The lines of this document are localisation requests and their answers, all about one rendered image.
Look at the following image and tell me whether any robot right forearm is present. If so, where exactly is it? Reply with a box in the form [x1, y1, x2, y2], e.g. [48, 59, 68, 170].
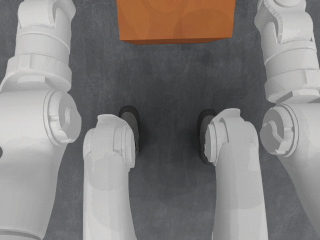
[254, 0, 320, 105]

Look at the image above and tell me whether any left robot upper arm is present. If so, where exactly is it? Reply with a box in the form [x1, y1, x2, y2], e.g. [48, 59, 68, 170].
[0, 88, 82, 240]

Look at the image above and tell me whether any left robot foot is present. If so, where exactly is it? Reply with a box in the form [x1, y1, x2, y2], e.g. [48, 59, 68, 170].
[118, 105, 141, 161]

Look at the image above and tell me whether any right robot upper arm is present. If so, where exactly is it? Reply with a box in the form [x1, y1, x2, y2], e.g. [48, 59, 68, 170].
[259, 103, 320, 238]

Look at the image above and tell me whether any robot right thigh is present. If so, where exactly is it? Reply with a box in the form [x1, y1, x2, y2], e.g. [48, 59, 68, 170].
[205, 117, 268, 240]

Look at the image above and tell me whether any carton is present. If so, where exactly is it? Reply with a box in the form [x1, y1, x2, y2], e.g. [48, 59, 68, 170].
[116, 0, 235, 45]

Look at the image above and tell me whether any robot left forearm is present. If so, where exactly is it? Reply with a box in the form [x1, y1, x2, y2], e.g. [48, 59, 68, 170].
[0, 0, 76, 94]

